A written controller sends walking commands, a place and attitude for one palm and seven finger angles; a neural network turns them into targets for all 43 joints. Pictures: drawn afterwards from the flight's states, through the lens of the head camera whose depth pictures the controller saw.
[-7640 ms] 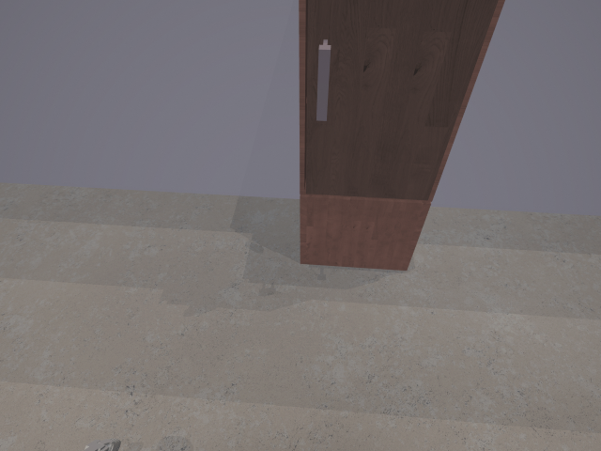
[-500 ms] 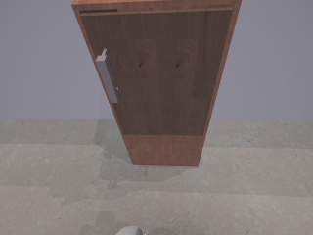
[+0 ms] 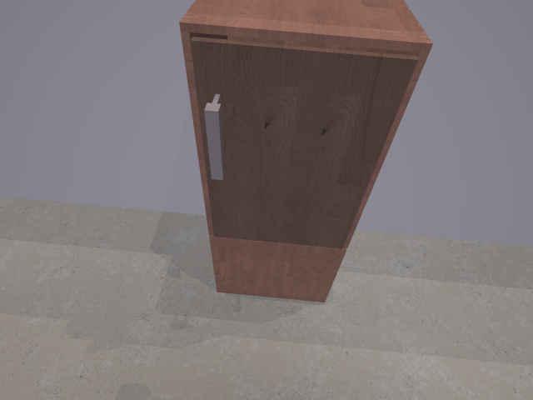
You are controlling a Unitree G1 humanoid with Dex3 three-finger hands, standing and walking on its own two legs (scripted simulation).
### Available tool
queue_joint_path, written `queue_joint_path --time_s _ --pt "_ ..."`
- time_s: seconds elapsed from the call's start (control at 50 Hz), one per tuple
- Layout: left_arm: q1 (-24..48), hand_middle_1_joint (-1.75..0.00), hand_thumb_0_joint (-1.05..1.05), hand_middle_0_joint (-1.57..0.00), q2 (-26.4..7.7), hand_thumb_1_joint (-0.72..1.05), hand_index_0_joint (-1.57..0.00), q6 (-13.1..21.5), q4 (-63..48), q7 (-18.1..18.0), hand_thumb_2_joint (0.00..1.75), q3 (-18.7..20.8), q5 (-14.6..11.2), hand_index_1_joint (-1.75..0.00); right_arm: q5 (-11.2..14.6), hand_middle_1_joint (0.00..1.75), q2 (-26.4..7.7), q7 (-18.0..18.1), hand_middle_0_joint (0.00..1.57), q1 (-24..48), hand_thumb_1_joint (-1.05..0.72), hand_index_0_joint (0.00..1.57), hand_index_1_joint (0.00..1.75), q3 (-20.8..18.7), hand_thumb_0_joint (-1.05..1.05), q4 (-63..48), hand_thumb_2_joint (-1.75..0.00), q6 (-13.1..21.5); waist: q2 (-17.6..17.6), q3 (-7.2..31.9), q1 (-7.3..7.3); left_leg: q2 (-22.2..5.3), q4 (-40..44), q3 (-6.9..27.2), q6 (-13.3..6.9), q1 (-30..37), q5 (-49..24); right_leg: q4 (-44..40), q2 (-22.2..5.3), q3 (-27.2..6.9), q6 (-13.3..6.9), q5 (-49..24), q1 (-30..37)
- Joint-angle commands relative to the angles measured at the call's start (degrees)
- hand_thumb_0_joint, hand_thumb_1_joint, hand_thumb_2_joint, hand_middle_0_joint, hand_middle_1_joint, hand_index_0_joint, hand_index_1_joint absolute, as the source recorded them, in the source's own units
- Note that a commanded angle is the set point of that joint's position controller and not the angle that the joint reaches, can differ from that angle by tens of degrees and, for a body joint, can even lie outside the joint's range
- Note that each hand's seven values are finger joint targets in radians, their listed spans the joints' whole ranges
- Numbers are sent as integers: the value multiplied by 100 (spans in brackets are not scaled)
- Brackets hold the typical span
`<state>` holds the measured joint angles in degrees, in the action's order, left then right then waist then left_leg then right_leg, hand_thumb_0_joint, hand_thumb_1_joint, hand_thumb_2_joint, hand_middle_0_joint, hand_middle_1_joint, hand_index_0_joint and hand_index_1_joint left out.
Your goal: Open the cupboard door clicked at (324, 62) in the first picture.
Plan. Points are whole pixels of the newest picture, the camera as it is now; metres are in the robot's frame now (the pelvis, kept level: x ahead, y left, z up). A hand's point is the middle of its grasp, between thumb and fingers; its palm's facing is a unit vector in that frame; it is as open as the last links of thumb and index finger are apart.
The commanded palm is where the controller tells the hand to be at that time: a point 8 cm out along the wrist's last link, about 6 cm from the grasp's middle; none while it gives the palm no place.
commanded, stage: look again from close up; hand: left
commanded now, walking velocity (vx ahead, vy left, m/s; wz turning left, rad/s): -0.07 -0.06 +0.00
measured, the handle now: (217, 138) +0.61 +0.15 +0.05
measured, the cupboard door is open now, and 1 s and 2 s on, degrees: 0 0 0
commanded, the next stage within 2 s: shuffle to correct the standing spot in 0.60 s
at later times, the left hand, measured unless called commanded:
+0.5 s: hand out of the picture +0.03 +0.15 -0.18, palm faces +0.02 -0.97 -0.25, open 7.3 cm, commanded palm none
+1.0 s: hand out of the picture +0.00 +0.16 -0.20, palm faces +0.02 -0.99 -0.17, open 7.3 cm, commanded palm none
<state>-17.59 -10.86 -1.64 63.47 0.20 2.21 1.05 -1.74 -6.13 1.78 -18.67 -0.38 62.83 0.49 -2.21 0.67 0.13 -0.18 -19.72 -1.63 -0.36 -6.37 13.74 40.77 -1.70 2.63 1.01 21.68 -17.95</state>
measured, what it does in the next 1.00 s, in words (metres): steps on the spot: right foot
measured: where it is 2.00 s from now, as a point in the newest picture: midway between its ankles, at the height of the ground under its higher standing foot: outside the picture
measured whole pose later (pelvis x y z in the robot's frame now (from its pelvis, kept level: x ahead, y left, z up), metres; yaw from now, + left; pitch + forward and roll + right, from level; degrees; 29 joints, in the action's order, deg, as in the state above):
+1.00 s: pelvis +0.02 -0.02 -0.02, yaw -2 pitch +0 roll +0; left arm -20.0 -9.7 0.1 62.9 -0.1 1.7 1.2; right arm -2.1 -7.9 1.1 -20.3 0.0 62.5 2.5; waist -1.7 -0.8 0.1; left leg -2.3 -32.9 -2.7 1.3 -9.3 23.4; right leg 40.1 0.4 3.4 -3.1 25.6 -15.2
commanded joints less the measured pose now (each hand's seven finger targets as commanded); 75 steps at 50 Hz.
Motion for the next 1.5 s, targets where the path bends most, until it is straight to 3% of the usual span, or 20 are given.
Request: queue_joint_path --time_s 0.0,0.06,0.08,0.1,0.14,0.28,0.66,0.82,0.88,0.94,0.96,1.0,1.08,1.1,1.12,1.14,1.16,1.28,1.34,1.48 --pt "42 -30 0 -20 -35 90 -20 206 -223 -51 90 -32 -59 -30 70 30 -1034 144 20 -283 -90 20 30 -234 0 -27 -90 97 955 -89 -64 -1245 -61 843 -644 429 -2806 -1562 -17 66 23 -592 172" --pt "-466 -30 0 -20 -371 90 -20 301 124 -166 90 -13 -73 -30 163 30 -619 120 20 -338 -90 20 30 -163 0 42 -90 153 172 173 -3 -679 -518 302 -71 -649 -1542 -1936 -762 -545 -243 -3312 1761" --pt "-615 -30 0 -20 -400 90 -20 302 247 -458 90 -88 16 -30 182 30 -846 48 20 236 -90 20 30 -122 0 -290 -90 186 288 -413 92 -540 -1194 -20 65 -720 -1434 -1612 -694 -674 -271 -4400 865" --pt "-409 -30 0 -20 -449 90 -20 370 43 -404 90 -96 -33 -30 115 30 -546 8 20 -151 -90 20 30 -67 0 -274 -90 114 141 -140 -139 -464 -1026 115 -28 -774 234 -1770 -752 -677 -444 -2373 770" --pt "-182 -30 0 -20 -315 90 -20 407 -109 -322 90 -95 -2 -30 35 30 -557 -45 20 -440 -90 20 30 -51 0 -286 -90 117 405 -112 -170 -518 -878 221 -105 -723 -60 -1607 -463 -554 -511 -868 441" --pt "-249 -30 0 -20 -326 90 -20 461 -100 -260 90 -103 -47 -30 75 30 -557 10 20 -368 -90 20 30 -6 0 -326 -90 134 -230 -224 -107 -410 -822 111 -55 -668 -454 -1553 -549 -654 -481 -2386 690" --pt "-10 -30 0 -20 -624 90 -20 391 -300 -227 90 -35 -35 -30 76 30 -794 34 20 -67 -90 20 30 -7 0 -142 -90 127 189 -373 -20 -516 -409 144 -14 -508 -617 -1770 -482 -653 -455 -2098 761" --pt "-340 -30 0 -20 -702 90 -20 283 -327 -144 90 100 15 -30 13 30 -625 -65 20 -115 -90 20 30 -20 0 -244 -90 81 -398 -873 53 -219 -1434 -248 -73 -1192 967 -2646 -873 -1515 -901 1380 259" --pt "-231 -30 0 -20 -611 90 -20 303 -410 -124 90 112 13 -30 22 30 -587 -77 20 -429 -90 20 30 -11 0 -163 -90 152 102 -867 -117 -310 -889 -126 -155 -676 784 -2049 -594 -1057 -859 1015 -119" --pt "149 -30 0 -20 -251 90 -20 360 -634 -55 90 49 43 -30 -10 30 -1159 2 20 -1169 -90 20 30 -171 0 58 -90 234 1867 -871 -353 -1669 212 1743 -910 169 -144 330 331 354 -410 663 -1220" --pt "422 -30 0 -20 -214 90 -20 385 -766 -49 90 31 59 -30 -29 30 -1175 39 20 -1260 -90 20 30 -180 0 51 -90 250 1801 -1010 -419 -1958 256 2146 -1221 399 -1009 941 280 257 -411 1125 -1799" --pt "648 -30 0 -20 -106 90 -20 421 -852 -1 90 50 14 -30 -57 30 -1153 47 20 -1103 -90 20 30 -188 0 -45 -90 292 1170 -926 -370 -2081 68 1913 -1388 318 -1984 1290 -38 39 -445 1201 -1828" --pt "-259 -30 0 -20 50 90 -20 451 -542 84 90 96 10 -30 -4 30 -1141 59 20 -421 -90 20 30 -182 0 -198 -90 290 888 -393 235 -1173 -807 604 -685 -869 -1592 -817 221 539 -406 -397 579" --pt "-815 -30 0 -20 -234 90 -20 504 -345 31 90 157 22 -30 70 30 -1004 45 20 -509 -90 20 30 -153 0 -205 -90 311 327 -21 418 -832 -1681 275 -463 -1462 -1519 -1102 -137 -49 -532 -945 1727" --pt "-1495 -30 0 -20 -759 90 -20 550 -161 -80 90 273 33 -30 133 30 -656 17 20 -465 -90 20 30 -83 0 -370 -90 349 -1100 363 616 -227 -3022 -329 -153 -2516 136 -1596 -1572 -1924 -1030 -2403 2653" --pt "-1691 -30 0 -20 -923 90 -20 523 -154 -146 90 253 -30 -30 140 30 -581 50 20 -59 -90 20 30 -78 0 -561 -90 301 -949 364 688 -82 -4078 -163 -38 -2634 2240 -2002 -2412 -2676 -1680 -4155 2333" --pt "-1247 -30 0 -20 -756 90 -20 501 -176 -199 90 169 -8 -30 133 30 -470 73 20 2 -90 20 30 -100 0 -455 -90 241 -321 8 451 -299 -4260 124 17 -2522 2225 -1917 -2262 -2188 -1793 -4467 1661" --pt "194 -30 0 -20 -677 90 -20 340 -572 -265 90 91 -18 -30 138 30 -309 -1 20 -510 -90 20 30 -104 0 -65 -90 61 -283 -89 -216 -218 -1150 -339 118 -441 -150 -1295 -953 -326 -892 -3351 180" --pt "-72 -30 0 -20 -227 90 -20 178 -656 -264 90 14 -50 -30 74 30 -754 38 20 -191 -90 20 30 -150 0 -303 -90 106 900 -199 54 -1300 -307 644 -451 -741 -2450 -932 -265 -23 -202 -1022 341" --pt "-162 -30 0 -20 -468 90 -20 213 -630 -249 90 47 8 -30 74 30 -899 97 20 348 -90 20 30 -224 0 -616 -90 25 299 321 21 -888 -907 89 -229 -169 -2762 -1076 -520 -393 -298 -2970 582"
